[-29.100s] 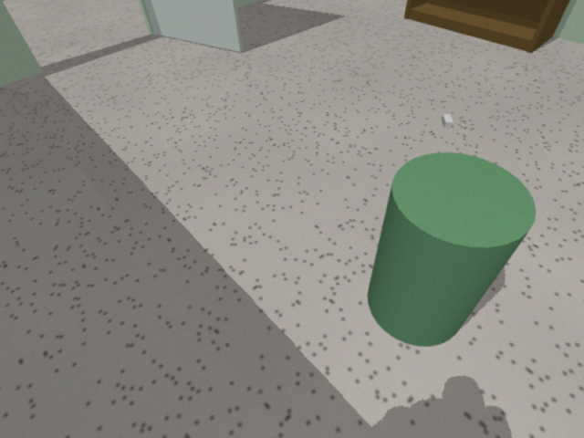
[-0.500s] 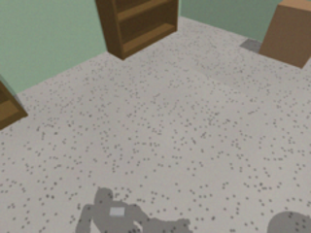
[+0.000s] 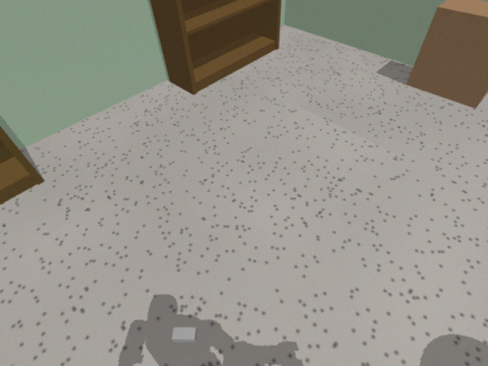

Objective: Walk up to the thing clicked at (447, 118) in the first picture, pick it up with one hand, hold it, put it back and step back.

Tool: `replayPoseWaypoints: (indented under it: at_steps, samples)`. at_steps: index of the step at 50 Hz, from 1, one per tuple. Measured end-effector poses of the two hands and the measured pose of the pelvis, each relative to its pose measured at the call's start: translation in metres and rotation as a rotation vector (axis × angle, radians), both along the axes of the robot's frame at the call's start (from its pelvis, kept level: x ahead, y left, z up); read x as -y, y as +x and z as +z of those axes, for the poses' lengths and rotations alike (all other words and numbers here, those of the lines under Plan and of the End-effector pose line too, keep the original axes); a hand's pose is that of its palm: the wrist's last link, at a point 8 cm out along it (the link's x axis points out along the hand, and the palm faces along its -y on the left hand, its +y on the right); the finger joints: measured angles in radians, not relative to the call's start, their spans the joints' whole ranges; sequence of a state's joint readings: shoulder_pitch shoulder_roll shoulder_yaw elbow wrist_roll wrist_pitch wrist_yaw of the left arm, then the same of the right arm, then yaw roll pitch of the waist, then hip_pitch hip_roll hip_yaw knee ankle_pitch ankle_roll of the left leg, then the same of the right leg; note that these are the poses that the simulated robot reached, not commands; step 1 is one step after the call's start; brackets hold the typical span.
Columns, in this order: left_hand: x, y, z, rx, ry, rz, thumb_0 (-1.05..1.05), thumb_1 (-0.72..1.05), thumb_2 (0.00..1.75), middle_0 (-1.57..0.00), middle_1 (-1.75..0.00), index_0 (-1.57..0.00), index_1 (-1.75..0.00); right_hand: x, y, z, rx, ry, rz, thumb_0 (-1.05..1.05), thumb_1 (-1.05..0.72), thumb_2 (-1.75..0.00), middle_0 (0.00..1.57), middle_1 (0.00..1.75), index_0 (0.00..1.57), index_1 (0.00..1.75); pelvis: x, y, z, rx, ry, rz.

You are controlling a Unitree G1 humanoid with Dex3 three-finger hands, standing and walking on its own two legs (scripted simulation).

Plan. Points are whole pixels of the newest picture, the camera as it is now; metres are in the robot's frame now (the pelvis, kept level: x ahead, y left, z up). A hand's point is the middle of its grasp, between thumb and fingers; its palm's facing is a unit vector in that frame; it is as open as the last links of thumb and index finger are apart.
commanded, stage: stand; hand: left
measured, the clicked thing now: (184, 334) +0.38 +0.30 -0.76
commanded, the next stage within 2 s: none
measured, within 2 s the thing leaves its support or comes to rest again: neither
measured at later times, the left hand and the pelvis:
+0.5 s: hand out of the picture +0.07 +0.25 -0.16, palm faces -0.02 -0.94 -0.34, open 7.4 cm; pelvis +0.00 +0.00 +0.00, yaw +0 degrees
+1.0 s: hand out of the picture +0.06 +0.25 -0.16, palm faces -0.03 -0.94 -0.34, open 7.4 cm; pelvis +0.00 +0.00 +0.00, yaw +0 degrees
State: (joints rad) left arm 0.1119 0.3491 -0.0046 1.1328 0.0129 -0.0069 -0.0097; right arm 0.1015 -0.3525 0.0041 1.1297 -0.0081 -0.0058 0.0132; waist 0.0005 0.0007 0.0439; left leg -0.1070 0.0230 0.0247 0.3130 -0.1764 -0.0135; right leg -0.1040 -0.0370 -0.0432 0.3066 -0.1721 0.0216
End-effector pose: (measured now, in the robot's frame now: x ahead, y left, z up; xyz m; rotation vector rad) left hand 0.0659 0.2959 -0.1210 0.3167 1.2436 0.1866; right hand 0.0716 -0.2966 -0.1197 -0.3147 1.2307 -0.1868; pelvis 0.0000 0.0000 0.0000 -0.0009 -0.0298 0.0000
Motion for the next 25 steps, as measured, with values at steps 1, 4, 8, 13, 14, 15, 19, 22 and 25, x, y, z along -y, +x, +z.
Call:
replayPoseWaypoints:
  at_steps: [1, 4, 8, 13, 14, 15, 19, 22, 25]
  samples:
    - [-0.0001, 0.0001, 0.0, 0.0, 0.0, 0.001, 0.01, 0.9, 0.9, -0.2, -0.3, -0.21, -0.3, -0.0001, 0.0003, 0.0, 0.001, 0.0, 0.0, 0.01, -0.9, -0.9, 0.2, 0.3, 0.2, 0.3, -0.0001, 0.0002, 0.0, 0.0, 0.0, 0.0]
    - [-0.0003, 0.0001, 0.0001, -0.001, 0.0, 0.004, 0.01, 0.9, 0.9, -0.21, -0.3, -0.21, -0.3, -0.0004, 0.0012, -0.0001, 0.001, 0.0, 0.001, 0.01, -0.9, -0.9, 0.2, 0.3, 0.2, 0.3, -0.0003, 0.0008, 0.0, 0.001, 0.001, 0.0]
    - [-0.0007, -0.0005, 0.0003, -0.003, 0.001, 0.005, 0.01, 0.9, 0.9, -0.21, -0.3, -0.21, -0.3, -0.0008, 0.0024, -0.0002, 0.004, 0.001, 0.001, 0.01, -0.9, -0.9, 0.2, 0.3, 0.2, 0.3, -0.0004, 0.0016, 0.0001, 0.002, 0.001, 0.0]
    - [-0.0014, -0.0014, 0.0002, -0.004, 0.004, 0.006, 0.01, 0.9, 0.9, -0.21, -0.3, -0.21, -0.3, -0.0013, 0.0032, 0.0, 0.006, 0.002, 0.002, 0.01, -0.9, -0.9, 0.2, 0.3, 0.2, 0.3, -0.0001, 0.0019, 0.0, 0.003, 0.0, 0.001]
    - [-0.0015, -0.0014, 0.0002, -0.003, 0.004, 0.007, 0.01, 0.9, 0.9, -0.21, -0.3, -0.21, -0.3, -0.0013, 0.0033, 0.0001, 0.005, 0.002, 0.002, 0.01, -0.9, -0.9, 0.2, 0.3, 0.2, 0.3, -0.0001, 0.0019, 0.0, 0.003, 0.0, 0.002]
    - [-0.0015, -0.0014, 0.0001, -0.003, 0.004, 0.007, 0.01, 0.9, 0.9, -0.21, -0.3, -0.21, -0.3, -0.0012, 0.0034, 0.0002, 0.005, 0.001, 0.002, 0.01, -0.9, -0.9, 0.2, 0.3, 0.2, 0.3, 0.0, 0.0018, 0.0, 0.004, -0.001, 0.002]
    - [-0.0014, -0.0016, -0.0001, 0.0, 0.003, 0.007, 0.01, 0.9, 0.9, -0.2, -0.3, -0.21, -0.3, -0.0008, 0.0036, 0.0009, 0.008, -0.001, 0.002, 0.01, -0.9, -0.9, 0.2, 0.3, 0.2, 0.3, 0.0, 0.0015, 0.0, 0.005, -0.001, 0.002]
    - [-0.0012, -0.0019, -0.0002, 0.001, 0.001, 0.008, 0.01, 0.9, 0.9, -0.2, -0.3, -0.21, -0.3, -0.0005, 0.0032, 0.0012, 0.009, -0.003, 0.004, 0.01, -0.9, -0.9, 0.2, 0.3, 0.2, 0.3, -0.0003, 0.0012, 0.0, 0.005, -0.001, 0.003]
    - [-0.0011, -0.0025, -0.0001, 0.0, 0.0, 0.009, 0.01, 0.9, 0.9, -0.2, -0.3, -0.21, -0.3, -0.0004, 0.0025, 0.0011, 0.009, -0.004, 0.005, 0.01, -0.9, -0.9, 0.2, 0.3, 0.2, 0.3, -0.0006, 0.0007, 0.0, 0.006, 0.0, 0.003]
